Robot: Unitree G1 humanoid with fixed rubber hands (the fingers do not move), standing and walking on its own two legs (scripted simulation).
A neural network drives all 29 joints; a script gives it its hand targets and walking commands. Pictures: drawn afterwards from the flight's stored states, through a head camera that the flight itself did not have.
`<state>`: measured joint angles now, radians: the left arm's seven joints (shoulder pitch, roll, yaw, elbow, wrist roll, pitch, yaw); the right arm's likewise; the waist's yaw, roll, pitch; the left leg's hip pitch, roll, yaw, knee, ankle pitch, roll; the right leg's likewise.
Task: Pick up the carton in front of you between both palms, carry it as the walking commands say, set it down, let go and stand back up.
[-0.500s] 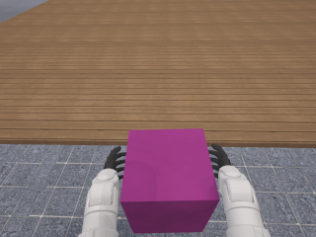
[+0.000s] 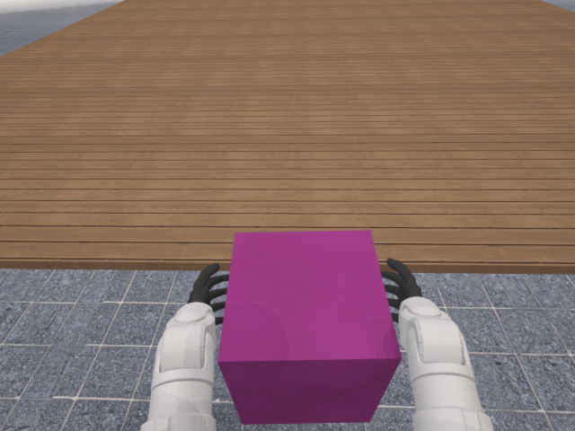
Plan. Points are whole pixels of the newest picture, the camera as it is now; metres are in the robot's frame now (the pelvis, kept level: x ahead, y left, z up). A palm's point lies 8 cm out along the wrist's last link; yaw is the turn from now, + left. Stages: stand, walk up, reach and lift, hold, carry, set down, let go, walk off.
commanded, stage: hold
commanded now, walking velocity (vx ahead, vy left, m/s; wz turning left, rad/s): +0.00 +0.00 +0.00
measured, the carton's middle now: (304, 330) +0.30 +0.00 -0.02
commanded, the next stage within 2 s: carry in 0.34 s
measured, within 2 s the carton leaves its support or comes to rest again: neither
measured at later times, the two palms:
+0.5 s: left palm (205, 290) +0.32 +0.15 +0.07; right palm (408, 286) +0.32 -0.15 +0.07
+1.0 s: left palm (229, 198) +0.50 +0.13 +0.10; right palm (397, 201) +0.48 -0.17 +0.10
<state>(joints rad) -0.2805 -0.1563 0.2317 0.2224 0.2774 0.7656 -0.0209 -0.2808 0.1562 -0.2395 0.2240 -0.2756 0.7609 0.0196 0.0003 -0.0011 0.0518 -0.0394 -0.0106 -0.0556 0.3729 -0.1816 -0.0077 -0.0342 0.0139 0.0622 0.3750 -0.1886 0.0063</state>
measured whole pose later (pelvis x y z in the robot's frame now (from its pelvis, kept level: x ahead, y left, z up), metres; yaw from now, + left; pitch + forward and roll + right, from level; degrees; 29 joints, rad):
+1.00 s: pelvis +0.24 -0.01 +0.00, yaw -2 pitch +6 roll -1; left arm -0.05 -0.13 0.07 -0.46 0.05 1.22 0.12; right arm -0.04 0.13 -0.06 -0.47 -0.06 1.22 -0.13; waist -0.03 0.03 -0.17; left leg -0.12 0.04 0.19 0.31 -0.29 0.02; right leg -0.56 -0.08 -0.12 0.85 -0.31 0.00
